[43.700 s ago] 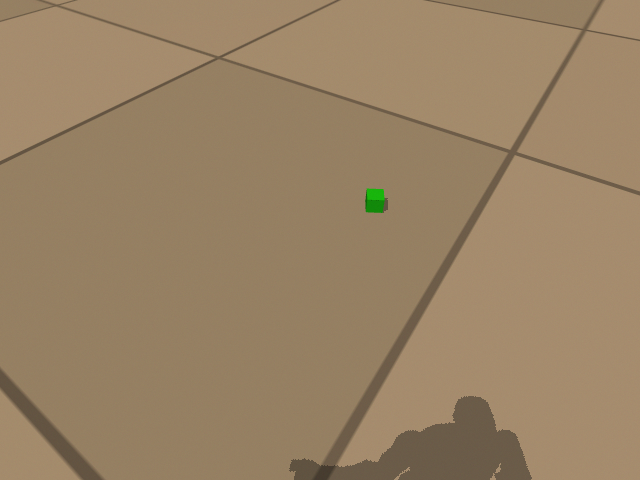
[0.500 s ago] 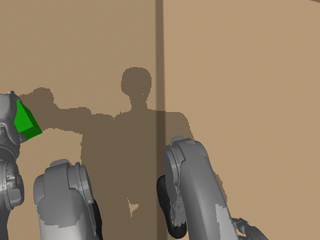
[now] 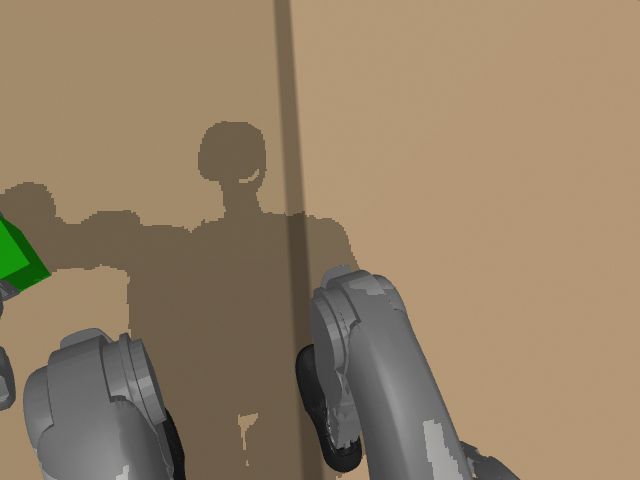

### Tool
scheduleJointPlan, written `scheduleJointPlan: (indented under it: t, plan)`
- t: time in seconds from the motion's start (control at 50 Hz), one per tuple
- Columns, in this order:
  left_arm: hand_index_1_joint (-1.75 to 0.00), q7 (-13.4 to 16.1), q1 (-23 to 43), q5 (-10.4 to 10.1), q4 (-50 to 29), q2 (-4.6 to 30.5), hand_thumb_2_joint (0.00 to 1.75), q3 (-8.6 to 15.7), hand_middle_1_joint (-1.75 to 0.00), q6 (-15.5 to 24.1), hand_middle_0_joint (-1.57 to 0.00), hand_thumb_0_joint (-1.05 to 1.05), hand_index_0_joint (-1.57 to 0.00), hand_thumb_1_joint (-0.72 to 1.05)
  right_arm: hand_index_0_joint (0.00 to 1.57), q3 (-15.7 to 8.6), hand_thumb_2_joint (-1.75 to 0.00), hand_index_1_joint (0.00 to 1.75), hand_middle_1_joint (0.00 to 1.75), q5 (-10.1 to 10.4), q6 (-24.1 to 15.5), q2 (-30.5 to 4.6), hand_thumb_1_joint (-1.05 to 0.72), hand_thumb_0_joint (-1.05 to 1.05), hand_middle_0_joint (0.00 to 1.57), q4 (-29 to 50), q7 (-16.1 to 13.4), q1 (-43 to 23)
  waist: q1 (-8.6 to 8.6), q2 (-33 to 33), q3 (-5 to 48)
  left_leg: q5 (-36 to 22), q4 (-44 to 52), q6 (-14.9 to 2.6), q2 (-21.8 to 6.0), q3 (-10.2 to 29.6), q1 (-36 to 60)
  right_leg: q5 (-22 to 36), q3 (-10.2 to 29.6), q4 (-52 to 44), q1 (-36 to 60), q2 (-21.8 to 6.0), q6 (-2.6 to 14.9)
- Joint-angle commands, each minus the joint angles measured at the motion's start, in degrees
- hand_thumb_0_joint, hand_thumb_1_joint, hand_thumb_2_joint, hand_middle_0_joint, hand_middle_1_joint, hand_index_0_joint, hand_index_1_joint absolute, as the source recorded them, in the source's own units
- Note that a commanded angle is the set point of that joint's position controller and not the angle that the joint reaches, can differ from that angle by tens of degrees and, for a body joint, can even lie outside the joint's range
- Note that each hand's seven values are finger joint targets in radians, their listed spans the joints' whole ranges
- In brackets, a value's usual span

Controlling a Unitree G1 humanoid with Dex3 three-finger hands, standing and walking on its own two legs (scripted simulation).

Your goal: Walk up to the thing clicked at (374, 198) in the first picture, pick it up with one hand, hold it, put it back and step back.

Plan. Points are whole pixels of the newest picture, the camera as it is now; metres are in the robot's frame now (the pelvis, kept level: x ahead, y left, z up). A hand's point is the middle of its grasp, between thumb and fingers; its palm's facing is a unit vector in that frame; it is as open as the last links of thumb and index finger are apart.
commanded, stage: rest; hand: left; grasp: from above
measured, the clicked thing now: out of the picture +0.42 +0.32 -0.24
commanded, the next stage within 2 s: open in 0.44 s
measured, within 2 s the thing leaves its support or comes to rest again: rests again in 0.14 s
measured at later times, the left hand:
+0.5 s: hand out of the picture +0.43 +0.32 -0.22, palm faces -0.38 -0.24 -0.89, open 10.8 cm
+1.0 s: hand out of the picture +0.43 +0.32 -0.23, palm faces -0.36 -0.24 -0.90, open 12.8 cm
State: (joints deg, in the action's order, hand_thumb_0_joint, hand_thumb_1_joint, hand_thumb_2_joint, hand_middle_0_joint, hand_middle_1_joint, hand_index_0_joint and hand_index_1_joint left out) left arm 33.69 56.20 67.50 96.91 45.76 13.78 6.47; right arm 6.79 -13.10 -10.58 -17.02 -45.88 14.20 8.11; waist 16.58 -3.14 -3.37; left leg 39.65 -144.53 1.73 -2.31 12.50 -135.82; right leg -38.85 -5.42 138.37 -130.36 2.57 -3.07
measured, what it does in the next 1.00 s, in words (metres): stands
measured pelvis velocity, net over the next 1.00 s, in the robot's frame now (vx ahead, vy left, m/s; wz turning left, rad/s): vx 0.00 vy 0.01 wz -0.05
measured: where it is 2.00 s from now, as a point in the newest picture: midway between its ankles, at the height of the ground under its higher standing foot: (257, 460)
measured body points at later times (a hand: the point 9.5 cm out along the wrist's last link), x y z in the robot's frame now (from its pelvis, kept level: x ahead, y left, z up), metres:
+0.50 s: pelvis +0.00 +0.01 +0.00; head +0.25 +0.10 +0.36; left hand +0.44 +0.33 -0.17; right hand +0.03 -0.25 -0.08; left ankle +0.07 +0.14 -0.27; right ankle +0.10 -0.12 -0.27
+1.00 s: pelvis +0.00 +0.01 +0.00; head +0.25 +0.11 +0.35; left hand +0.44 +0.32 -0.18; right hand +0.03 -0.25 -0.07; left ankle +0.07 +0.14 -0.27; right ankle +0.10 -0.12 -0.27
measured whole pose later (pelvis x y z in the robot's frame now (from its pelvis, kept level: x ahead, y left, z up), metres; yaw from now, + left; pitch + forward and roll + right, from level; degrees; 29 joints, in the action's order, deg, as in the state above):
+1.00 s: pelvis +0.00 +0.01 +0.00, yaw -3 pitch +27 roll -13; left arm 40.0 57.7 67.6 102.6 51.1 14.3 6.0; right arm 11.3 -16.0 -17.9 -18.5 -45.5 20.0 6.7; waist 19.7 -5.6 -7.0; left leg 40.4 -146.8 1.0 -2.2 15.5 -135.0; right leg -38.6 -7.8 137.7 -127.8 3.5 -4.1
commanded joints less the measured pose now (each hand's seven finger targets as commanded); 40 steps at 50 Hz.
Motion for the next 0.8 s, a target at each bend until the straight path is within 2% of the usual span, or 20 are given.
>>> scheduleJointPlan:
  t: [0.0,0.04,0.1,0.14,0.16,0.2,0.22,0.26,0.28,0.3,0.32,0.34,0.4,0.46,0.52,0.6,0.64,0.7,0.74,0.78]
  plan:
    - [-0.69,3.98,15.51,0.49,-5.37,16.61,0.94,1.94,-0.65,0.65,-0.97,0.0,-0.92,0.45,0.2,-3.49,-0.9,0.3,0.3,-0.76,-1.48,-16.47,-0.9,0.0,0.2,-0.29,-0.07,11.7,1.4,21.79,36.62,-9.7,13.11,-2.47,0.11,-7.7,27.7,12.7,-7.76,-12.71,18.44,1.78,4.31]
    - [-0.68,4.76,14.06,0.87,-5.65,16.6,0.93,2.95,-0.63,0.42,-0.98,0.0,-0.93,0.46,0.2,-3.47,-0.9,0.3,0.3,-1.24,-1.43,-16.65,-0.9,0.0,0.2,-0.72,0.3,12.16,1.17,22.74,37.79,-11.34,13.56,-2.25,0.06,-7.68,29.07,14.07,-7.94,-12.6,19.66,1.94,4.26]
    - [-0.71,4.56,16.75,0.51,-4.2,14.71,0.95,-0.39,-0.67,0.39,-0.97,0.0,-0.93,0.47,0.2,-3.1,-0.9,0.3,0.3,-1.74,-2.44,-16.7,-0.9,0.0,0.2,-0.08,0.99,10.54,2.86,22.35,35.37,-8.59,12.77,-2.46,-0.06,-7.36,27.28,12.18,-7.96,-12.88,18.23,2.08,4.24]
    - [-0.7,5.01,15.27,0.26,-3.29,16.82,0.95,1.71,-0.65,0.27,-0.99,0.0,-0.95,0.48,0.2,-2.79,-0.9,0.3,0.3,-1.91,-2.89,-17.24,-0.9,0.0,0.2,-0.45,1.16,11.63,2.77,21.67,35.1,-9.54,12.6,-2.52,-0.01,-7.26,27.52,12.87,-8.28,-12.88,19.3,1.92,4.07]
    - [-0.7,5.1,14.19,0.24,-4.4,16.91,0.96,1.43,-0.65,0.35,-0.99,0.0,-0.95,0.49,0.2,-2.82,-0.9,0.3,0.3,-1.82,-3.09,-17.63,-0.9,0.0,0.2,-0.14,1.23,10.73,1.63,22.54,35.59,-9.71,13.0,-2.44,-0.09,-7.19,27.71,12.71,-8.24,-12.87,19.24,2.08,4.16]
    - [-0.7,5.09,15.67,0.91,-3.76,17.77,0.94,1.25,-0.66,0.33,-1.01,0.0,-0.97,0.53,0.2,-2.45,-0.9,0.3,0.3,-2.24,-3.59,-17.35,-0.9,0.0,0.2,-0.3,1.75,10.99,2.91,22.26,34.75,-9.14,12.25,-2.53,-0.16,-7.17,27.44,12.56,-8.3,-12.68,19.19,2.05,4.02]
    - [-0.7,5.34,13.92,-0.04,-3.55,17.14,0.95,1.95,-0.65,0.23,-1.01,0.0,-0.97,0.51,0.2,-2.73,-0.9,0.3,0.3,-1.96,-3.57,-17.74,-0.9,0.0,0.2,-0.59,1.71,11.04,2.01,22.53,34.94,-9.28,12.79,-2.47,-0.16,-7.05,27.15,12.6,-8.3,-13.06,19.68,2.2,4.11]
    - [-0.7,5.29,14.9,0.03,-4.21,14.99,0.95,-0.15,-0.65,0.17,-1.01,0.0,-0.96,0.5,0.2,-2.45,-0.9,0.3,0.3,-2.13,-4.06,-17.39,-0.9,0.0,0.2,0.21,2.09,10.38,2.83,23.0,35.55,-10.2,12.75,-2.38,-0.19,-6.92,28.34,13.56,-8.51,-13.05,19.9,2.27,4.06]
    - [-0.69,5.55,14.45,-0.1,-2.41,16.8,0.94,1.2,-0.64,0.05,-1.0,0.0,-0.95,0.49,0.2,-2.15,-0.9,0.3,0.3,-2.34,-4.08,-17.82,-0.9,0.0,0.2,-0.36,2.18,11.09,3.3,21.74,34.87,-10.18,12.51,-2.47,-0.31,-6.53,27.71,13.66,-8.89,-12.89,19.95,2.27,3.95]
    - [-0.68,5.26,14.36,0.08,-1.66,15.66,0.92,-0.25,-0.63,-0.02,-0.99,0.0,-0.95,0.48,0.2,-2.26,-0.9,0.3,0.3,-2.05,-4.29,-18.01,-0.9,0.0,0.2,0.18,2.34,10.4,3.29,21.09,33.83,-9.54,12.55,-2.5,-0.2,-6.38,26.89,12.96,-8.9,-12.65,18.78,2.24,4.01]
    - [-0.68,5.46,13.76,0.08,-1.88,16.45,0.92,0.81,-0.63,0.13,-0.99,0.0,-0.95,0.48,0.2,-2.07,-0.9,0.3,0.3,-2.23,-4.21,-17.68,-0.9,0.0,0.2,-0.64,2.5,11.32,3.33,21.97,34.11,-10.52,12.81,-2.38,-0.31,-6.33,27.81,13.83,-8.98,-12.59,19.97,2.27,4.02]
    - [-0.68,5.35,14.83,-0.06,-0.81,15.52,0.93,-0.39,-0.64,0.18,-0.99,0.0,-0.95,0.48,0.2,-2.01,-0.9,0.3,0.3,-2.24,-4.47,-17.68,-0.9,0.0,0.2,-0.5,2.72,10.92,3.98,21.66,32.88,-9.97,12.51,-2.35,-0.33,-6.2,27.4,13.43,-8.96,-12.36,19.03,2.27,4.01]
    - [-0.69,5.67,14.43,-0.03,0.25,16.34,0.93,0.01,-0.64,0.37,-0.98,0.0,-0.94,0.48,0.2,-1.12,-0.9,0.3,0.3,-2.61,-5.11,-18.21,-0.9,0.0,0.2,-0.26,3.23,11.15,4.19,21.24,32.52,-10.17,12.75,-2.39,-0.3,-5.94,27.34,13.44,-9.35,-12.8,19.83,2.38,3.89]
    - [-0.68,6.09,13.31,-0.37,0.96,16.48,0.92,0.21,-0.64,0.59,-0.97,0.0,-0.93,0.46,0.2,-1.12,-0.9,0.3,0.3,-2.24,-5.11,-18.39,-0.9,0.0,0.2,-0.33,3.26,10.34,3.43,21.74,32.46,-8.76,13.75,-2.27,-0.33,-5.67,27.43,11.9,-9.4,-13.3,19.39,2.67,4.14]
    - [-0.69,5.99,15.07,0.21,2.19,14.95,0.9,-1.95,-0.66,0.69,-0.95,0.0,-0.92,0.45,0.2,-0.47,-0.9,0.3,0.3,-2.63,-5.61,-17.8,-0.9,0.0,0.2,0.01,3.72,9.9,4.96,21.56,31.0,-8.41,13.06,-2.24,-0.4,-5.51,27.28,11.96,-9.64,-12.64,18.66,2.62,4.05]
    - [-0.75,6.76,13.89,-0.28,2.49,16.7,0.89,-0.66,-0.72,0.74,-0.63,0.0,-0.6,0.13,0.2,0.08,-0.9,0.3,0.3,-2.39,-6.08,-18.47,-0.89,0.0,0.2,-0.11,3.7,9.64,3.96,22.09,31.09,-8.28,13.57,-2.18,-0.4,-5.29,27.14,11.63,-9.79,-13.13,19.07,2.68,4.01]
    - [-0.77,6.93,15.92,0.36,2.41,16.43,0.88,-1.8,-0.74,0.85,-0.51,0.0,-0.49,-0.03,0.2,0.34,-0.9,0.3,0.3,-2.71,-6.19,-18.57,-0.89,0.0,0.2,0.26,3.94,9.74,5.06,22.19,30.54,-7.86,13.22,-2.29,-0.43,-5.32,26.58,11.69,-9.76,-13.14,19.1,2.91,3.98]
    - [-0.79,7.42,15.65,-0.12,1.74,17.96,0.91,-0.61,-0.76,1.07,-0.4,0.0,-0.37,-0.25,0.2,0.22,-0.9,0.3,0.3,-2.19,-6.6,-19.0,-0.89,0.0,0.2,0.45,3.96,9.67,4.38,21.03,30.6,-6.94,13.12,-2.41,-0.4,-5.29,26.23,10.71,-9.56,-13.67,19.46,2.78,3.86]
    - [-0.82,7.58,17.37,0.44,1.27,17.93,0.93,-1.19,-0.79,1.19,-0.37,0.0,-0.33,-0.29,0.2,0.64,-0.9,0.3,0.3,-2.73,-7.07,-18.92,-0.89,0.0,0.2,0.47,4.27,9.42,5.28,22.05,30.47,-7.02,13.05,-2.19,-0.57,-4.93,27.08,10.81,-10.0,-12.83,18.69,2.63,3.83]
    - [-0.83,8.13,16.44,0.15,1.1,17.95,0.94,-0.56,-0.79,1.05,-0.33,0.0,-0.29,-0.34,0.2,0.39,-0.9,0.3,0.3,-2.46,-7.26,-18.9,-0.89,0.0,0.2,0.21,4.4,8.73,4.46,24.09,30.83,-7.3,13.95,-1.67,-0.66,-4.44,28.68,11.01,-10.28,-12.21,18.27,2.44,4.04]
